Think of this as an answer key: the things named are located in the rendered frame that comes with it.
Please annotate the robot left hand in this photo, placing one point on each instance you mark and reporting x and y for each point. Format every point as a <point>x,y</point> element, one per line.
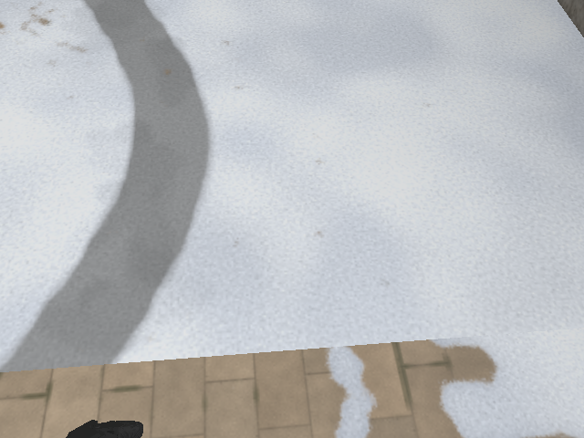
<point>111,429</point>

